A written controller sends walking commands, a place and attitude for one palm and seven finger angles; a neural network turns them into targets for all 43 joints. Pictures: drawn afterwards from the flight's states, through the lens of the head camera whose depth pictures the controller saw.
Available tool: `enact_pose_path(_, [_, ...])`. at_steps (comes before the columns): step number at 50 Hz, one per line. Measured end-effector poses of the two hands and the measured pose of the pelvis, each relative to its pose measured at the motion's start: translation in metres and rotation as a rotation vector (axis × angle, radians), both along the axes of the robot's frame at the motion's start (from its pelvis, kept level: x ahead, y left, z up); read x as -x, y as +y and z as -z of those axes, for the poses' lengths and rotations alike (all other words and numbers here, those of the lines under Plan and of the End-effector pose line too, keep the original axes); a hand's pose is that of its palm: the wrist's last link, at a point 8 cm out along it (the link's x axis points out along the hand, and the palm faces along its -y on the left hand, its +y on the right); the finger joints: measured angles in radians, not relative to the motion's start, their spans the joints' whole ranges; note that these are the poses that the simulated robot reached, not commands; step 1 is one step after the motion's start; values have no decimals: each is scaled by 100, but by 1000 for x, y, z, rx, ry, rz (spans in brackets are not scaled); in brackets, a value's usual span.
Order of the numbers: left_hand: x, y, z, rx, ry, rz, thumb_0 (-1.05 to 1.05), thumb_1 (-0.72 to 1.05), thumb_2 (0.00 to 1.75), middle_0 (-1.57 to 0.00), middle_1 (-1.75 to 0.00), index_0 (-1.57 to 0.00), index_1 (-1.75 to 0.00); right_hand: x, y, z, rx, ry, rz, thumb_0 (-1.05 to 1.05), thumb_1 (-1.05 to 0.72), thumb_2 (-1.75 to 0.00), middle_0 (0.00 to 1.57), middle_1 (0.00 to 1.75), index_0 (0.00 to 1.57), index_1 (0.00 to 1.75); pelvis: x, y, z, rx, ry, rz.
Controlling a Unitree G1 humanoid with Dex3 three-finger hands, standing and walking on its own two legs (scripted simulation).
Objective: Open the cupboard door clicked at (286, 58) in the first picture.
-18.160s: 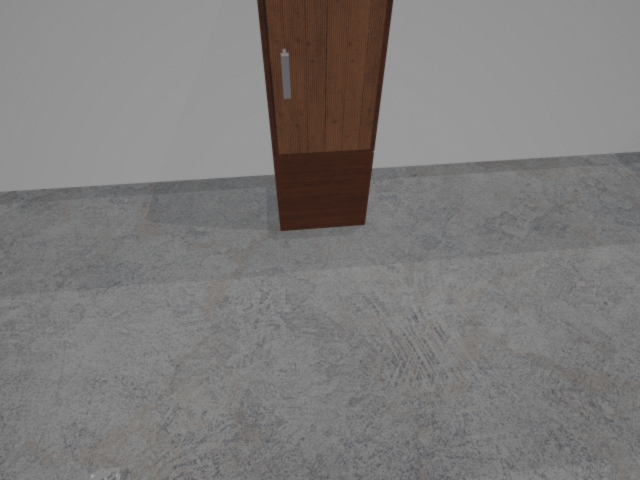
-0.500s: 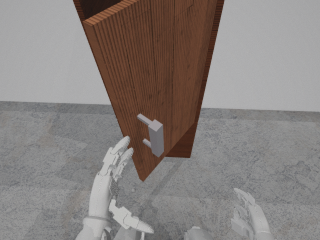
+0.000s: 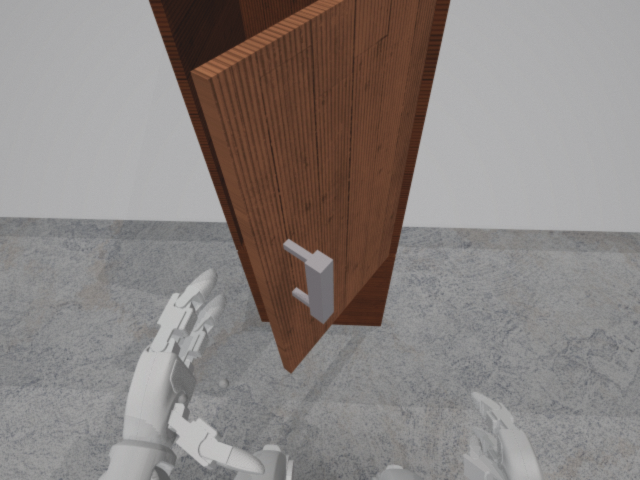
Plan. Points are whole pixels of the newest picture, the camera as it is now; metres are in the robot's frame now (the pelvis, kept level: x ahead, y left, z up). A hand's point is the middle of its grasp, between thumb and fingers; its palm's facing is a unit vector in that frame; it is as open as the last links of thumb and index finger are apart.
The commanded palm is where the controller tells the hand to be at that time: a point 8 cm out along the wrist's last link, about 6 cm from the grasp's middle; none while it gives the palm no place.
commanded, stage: draw the hand back to the body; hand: left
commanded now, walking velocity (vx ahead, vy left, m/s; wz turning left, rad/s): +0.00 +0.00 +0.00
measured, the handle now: (308, 281) +0.35 +0.03 +0.05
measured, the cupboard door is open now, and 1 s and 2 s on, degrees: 55 55 55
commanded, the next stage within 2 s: step back with the hand held close in 1.34 s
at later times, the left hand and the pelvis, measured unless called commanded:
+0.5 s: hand (102, 380) +0.20 +0.19 +0.15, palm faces +0.15 -0.93 -0.32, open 14.5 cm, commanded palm +0.16 +0.25 +0.18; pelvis +0.01 +0.02 +0.05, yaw +0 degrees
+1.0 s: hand out of the picture +0.21 +0.28 +0.25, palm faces +0.47 -0.78 -0.42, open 8.6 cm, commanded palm +0.16 +0.31 +0.26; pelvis +0.02 +0.01 +0.09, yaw +0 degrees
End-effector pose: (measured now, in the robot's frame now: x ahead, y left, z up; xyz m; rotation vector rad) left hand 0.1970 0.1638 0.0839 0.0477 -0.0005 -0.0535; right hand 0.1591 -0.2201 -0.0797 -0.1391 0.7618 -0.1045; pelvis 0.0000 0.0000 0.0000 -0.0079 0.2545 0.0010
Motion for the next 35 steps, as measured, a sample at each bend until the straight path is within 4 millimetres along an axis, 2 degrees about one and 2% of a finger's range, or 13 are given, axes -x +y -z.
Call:
enact_pose_path(5, [9, 11, -16, 4, 7, 3, -1, -50, 30, -15, -30, -15, -30, -3, 3, -20, 15, -39, -8, 1, -90, -90, 20, 30, 20, 30, -4, 5, -12, 6, -29, -5])
enact_pose_path(14, [19, 38, -42, -23, -28, -8, -1, -47, 31, -15, -30, -16, -30, -19, 6, -47, 37, -123, -14, 1, -90, -90, 20, 30, 20, 30, -7, 11, -23, 17, -77, -10])
enact_pose_path(16, [20, 45, -49, -98, -11, -40, -1, -44, 33, -16, -30, -16, -30, -22, 8, -52, 44, -125, -9, 1, -90, -90, 20, 30, 20, 30, -9, 12, -27, 14, -90, -5])
enact_pose_path(25, [29, 76, -81, -277, 81, -224, -1, -19, 43, -17, -30, -17, -30, -28, 25, -73, 41, -131, -19, 1, -90, -90, 20, 30, 20, 30, -15, 17, -54, 7, -168, -4])
enact_pose_path(35, [30, 107, -124, -348, -6, -359, 0, 15, 58, -18, -30, -18, -30, -33, 31, -82, 35, -133, -53, 1, -90, -90, 20, 30, 20, 30, -20, 19, -71, -1, -239, -3])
